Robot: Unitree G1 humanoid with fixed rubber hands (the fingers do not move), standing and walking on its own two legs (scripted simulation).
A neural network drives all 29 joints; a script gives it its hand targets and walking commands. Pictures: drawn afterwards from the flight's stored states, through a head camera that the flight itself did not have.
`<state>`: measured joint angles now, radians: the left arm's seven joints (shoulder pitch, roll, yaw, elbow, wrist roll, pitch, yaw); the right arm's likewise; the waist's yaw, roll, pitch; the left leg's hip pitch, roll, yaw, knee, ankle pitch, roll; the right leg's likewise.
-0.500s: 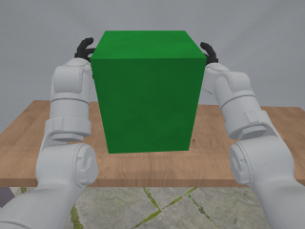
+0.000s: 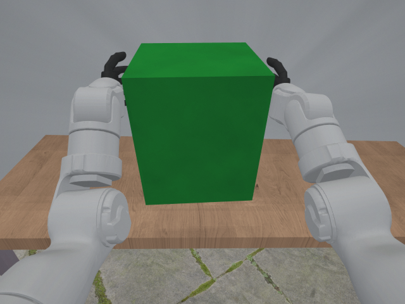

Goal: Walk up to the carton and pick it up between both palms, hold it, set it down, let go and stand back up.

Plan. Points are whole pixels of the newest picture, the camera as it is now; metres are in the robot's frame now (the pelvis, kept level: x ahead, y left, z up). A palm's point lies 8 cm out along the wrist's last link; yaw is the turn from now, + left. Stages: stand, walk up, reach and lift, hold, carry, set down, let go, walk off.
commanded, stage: hold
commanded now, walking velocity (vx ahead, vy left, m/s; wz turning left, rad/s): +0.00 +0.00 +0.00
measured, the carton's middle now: (196, 121) +0.39 +0.00 +0.26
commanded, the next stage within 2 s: none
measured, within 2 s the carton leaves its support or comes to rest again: neither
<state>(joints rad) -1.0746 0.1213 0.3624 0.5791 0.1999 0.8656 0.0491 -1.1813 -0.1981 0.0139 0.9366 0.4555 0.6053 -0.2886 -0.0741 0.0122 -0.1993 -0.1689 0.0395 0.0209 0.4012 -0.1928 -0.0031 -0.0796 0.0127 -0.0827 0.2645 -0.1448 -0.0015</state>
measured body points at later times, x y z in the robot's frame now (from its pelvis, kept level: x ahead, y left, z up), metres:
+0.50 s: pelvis +0.00 +0.00 +0.00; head -0.10 +0.01 +0.44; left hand +0.39 +0.16 +0.32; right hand +0.39 -0.15 +0.32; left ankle +0.02 +0.11 -0.75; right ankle +0.00 -0.12 -0.75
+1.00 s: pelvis +0.00 +0.00 +0.00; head -0.10 +0.02 +0.44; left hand +0.39 +0.15 +0.32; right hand +0.38 -0.15 +0.32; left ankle +0.02 +0.11 -0.75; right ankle +0.00 -0.12 -0.75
